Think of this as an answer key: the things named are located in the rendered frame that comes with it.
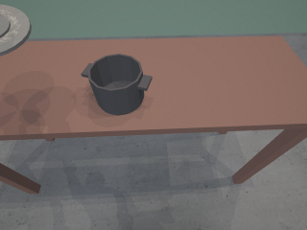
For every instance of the lid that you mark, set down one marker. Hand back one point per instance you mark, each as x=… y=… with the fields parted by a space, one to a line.
x=15 y=29

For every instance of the pot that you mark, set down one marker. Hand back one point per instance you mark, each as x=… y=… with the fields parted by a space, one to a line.
x=118 y=83

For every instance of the table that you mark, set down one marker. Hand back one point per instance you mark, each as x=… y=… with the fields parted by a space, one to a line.
x=199 y=84

